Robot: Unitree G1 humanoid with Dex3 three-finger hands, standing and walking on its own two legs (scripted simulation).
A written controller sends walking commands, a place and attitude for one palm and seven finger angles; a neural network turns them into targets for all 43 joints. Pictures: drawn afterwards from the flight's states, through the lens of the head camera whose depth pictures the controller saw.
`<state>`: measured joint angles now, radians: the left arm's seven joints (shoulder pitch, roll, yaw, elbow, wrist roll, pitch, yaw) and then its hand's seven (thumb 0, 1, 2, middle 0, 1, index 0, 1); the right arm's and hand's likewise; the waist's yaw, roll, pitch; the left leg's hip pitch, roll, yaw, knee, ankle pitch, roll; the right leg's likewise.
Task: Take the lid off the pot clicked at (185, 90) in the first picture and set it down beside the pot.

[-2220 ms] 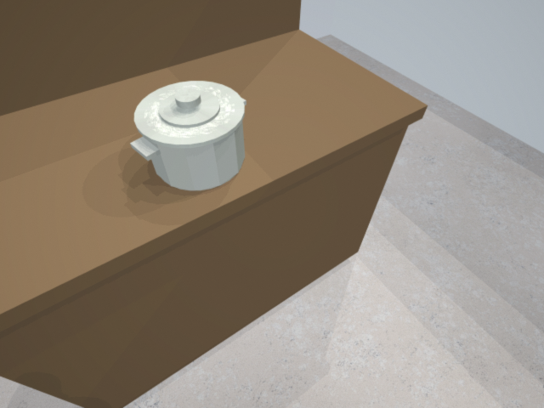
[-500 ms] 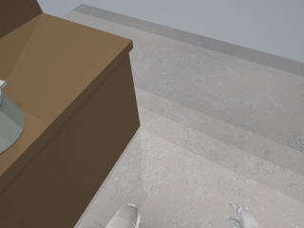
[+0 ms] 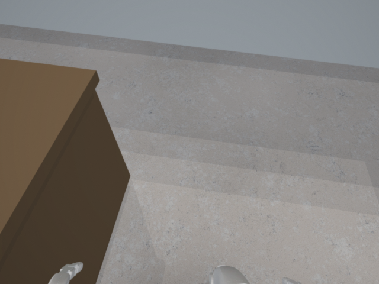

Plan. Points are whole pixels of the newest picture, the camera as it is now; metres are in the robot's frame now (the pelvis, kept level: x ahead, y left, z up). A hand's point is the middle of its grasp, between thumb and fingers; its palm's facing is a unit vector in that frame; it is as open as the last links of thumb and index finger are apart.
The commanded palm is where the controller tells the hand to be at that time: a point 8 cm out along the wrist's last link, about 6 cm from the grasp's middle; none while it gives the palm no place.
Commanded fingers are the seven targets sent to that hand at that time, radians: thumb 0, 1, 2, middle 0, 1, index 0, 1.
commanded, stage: walk to a spot facing it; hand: left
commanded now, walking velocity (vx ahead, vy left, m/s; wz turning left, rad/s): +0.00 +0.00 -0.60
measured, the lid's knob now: out of the picture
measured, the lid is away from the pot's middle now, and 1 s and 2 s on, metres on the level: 0.00 0.00 0.00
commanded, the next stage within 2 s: turn to face it in 1.56 s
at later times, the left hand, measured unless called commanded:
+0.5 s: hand (155, 265) +0.17 +0.09 -0.15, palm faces -0.30 -0.92 -0.26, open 7.4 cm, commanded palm none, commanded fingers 0.00 0.90 0.90 -0.20 -0.30 -0.20 -0.30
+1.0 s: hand (141, 253) +0.20 +0.13 -0.17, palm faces -0.53 -0.83 -0.18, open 7.4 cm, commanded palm none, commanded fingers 0.00 0.90 0.90 -0.20 -0.30 -0.20 -0.30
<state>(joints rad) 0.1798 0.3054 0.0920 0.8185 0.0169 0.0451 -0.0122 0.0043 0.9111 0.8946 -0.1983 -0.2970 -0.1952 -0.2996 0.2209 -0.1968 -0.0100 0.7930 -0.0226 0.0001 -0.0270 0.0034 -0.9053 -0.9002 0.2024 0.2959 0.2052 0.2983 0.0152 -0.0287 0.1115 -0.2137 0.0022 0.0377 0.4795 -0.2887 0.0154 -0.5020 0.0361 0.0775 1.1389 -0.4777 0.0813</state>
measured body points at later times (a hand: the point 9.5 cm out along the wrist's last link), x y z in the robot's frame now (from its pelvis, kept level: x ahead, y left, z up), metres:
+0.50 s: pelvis +0.01 -0.06 +0.00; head +0.05 -0.09 +0.45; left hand +0.18 +0.14 -0.13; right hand +0.00 -0.34 -0.15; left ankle +0.07 +0.11 -0.66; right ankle +0.03 -0.14 -0.74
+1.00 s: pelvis +0.04 -0.02 +0.01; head +0.07 +0.00 +0.46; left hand +0.22 +0.18 -0.15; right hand -0.06 -0.25 -0.11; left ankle +0.06 +0.07 -0.74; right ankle -0.04 -0.16 -0.64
